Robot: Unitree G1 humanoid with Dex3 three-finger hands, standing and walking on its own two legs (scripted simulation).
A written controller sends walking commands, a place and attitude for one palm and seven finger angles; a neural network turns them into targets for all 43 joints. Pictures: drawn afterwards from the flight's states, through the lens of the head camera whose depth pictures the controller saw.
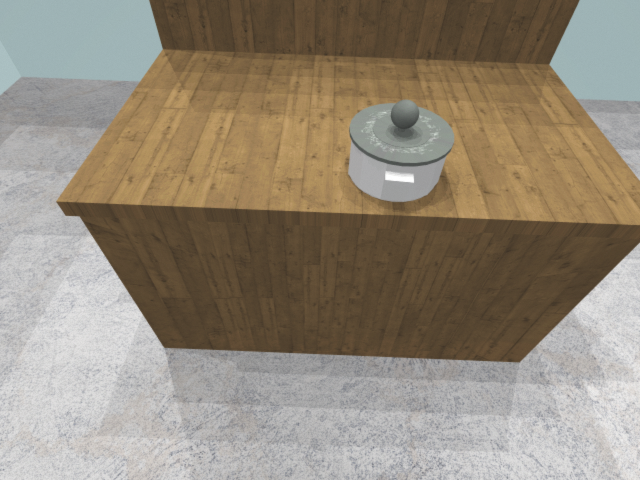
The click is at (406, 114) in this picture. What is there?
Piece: lid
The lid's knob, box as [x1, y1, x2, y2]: [391, 100, 418, 128]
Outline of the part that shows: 401,100 393,106 391,111 391,119 393,123 398,127 406,128 411,126 416,121 418,117 418,109 412,101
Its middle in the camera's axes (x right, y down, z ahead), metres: +0.16 -0.24 +0.74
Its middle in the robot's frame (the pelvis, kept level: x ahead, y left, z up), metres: +0.73 -0.12 +0.08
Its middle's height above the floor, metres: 0.85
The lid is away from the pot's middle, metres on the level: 0.00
